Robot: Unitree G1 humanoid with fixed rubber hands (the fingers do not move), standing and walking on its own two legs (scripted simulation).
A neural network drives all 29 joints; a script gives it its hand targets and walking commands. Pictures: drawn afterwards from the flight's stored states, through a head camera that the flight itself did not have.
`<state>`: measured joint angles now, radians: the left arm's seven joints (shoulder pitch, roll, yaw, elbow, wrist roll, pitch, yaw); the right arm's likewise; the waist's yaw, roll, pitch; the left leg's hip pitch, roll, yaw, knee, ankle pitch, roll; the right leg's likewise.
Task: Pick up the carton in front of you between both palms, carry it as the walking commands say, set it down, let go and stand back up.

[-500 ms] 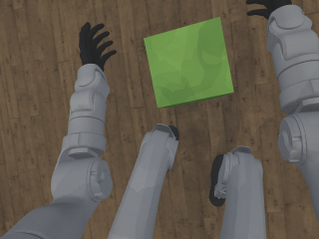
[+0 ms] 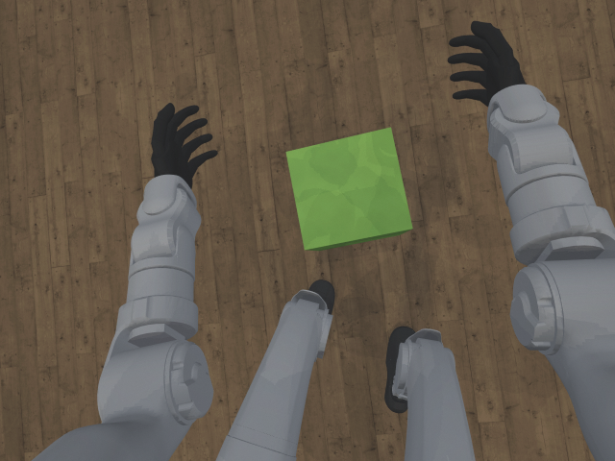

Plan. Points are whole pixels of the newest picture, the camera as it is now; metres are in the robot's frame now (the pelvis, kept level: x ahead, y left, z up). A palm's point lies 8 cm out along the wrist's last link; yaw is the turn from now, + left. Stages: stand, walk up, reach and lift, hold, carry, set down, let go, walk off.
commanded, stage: let go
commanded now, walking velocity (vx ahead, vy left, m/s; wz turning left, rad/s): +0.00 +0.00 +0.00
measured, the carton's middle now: (349, 198) +0.45 +0.10 -0.50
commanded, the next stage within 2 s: stand in 1.38 s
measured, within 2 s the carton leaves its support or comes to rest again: neither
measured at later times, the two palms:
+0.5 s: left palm (94, 253) +0.28 +0.28 +0.04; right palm (598, 250) +0.38 -0.13 +0.02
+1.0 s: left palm (105, 299) +0.26 +0.22 +0.09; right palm out of the picture +0.27 -0.24 +0.09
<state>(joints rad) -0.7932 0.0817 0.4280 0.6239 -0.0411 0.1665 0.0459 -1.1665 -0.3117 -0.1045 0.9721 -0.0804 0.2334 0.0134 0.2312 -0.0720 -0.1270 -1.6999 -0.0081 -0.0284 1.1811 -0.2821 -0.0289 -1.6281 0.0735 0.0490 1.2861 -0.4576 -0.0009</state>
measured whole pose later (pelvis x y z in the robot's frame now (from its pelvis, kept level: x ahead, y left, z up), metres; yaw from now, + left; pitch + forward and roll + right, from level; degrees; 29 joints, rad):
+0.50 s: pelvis +0.06 +0.03 +0.12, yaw -1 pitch +22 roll -1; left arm -0.04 0.20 0.06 0.44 -0.02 0.04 -0.11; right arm -0.25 -0.09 -0.15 0.58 -0.12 0.06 -0.12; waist 0.14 0.02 -0.04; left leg -0.86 -0.02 0.00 0.72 -0.25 0.03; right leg -0.75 0.03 0.09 0.74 -0.37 0.03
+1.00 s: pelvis +0.11 -0.01 +0.16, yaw +2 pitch +1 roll +1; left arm 0.23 0.22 0.04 0.44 -0.01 0.06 -0.07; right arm 0.23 -0.21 -0.04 0.46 0.00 0.05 0.04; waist 0.01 -0.03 0.04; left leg -0.22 -0.01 -0.05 0.40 -0.20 -0.03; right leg -0.12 0.03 0.05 0.43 -0.33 -0.03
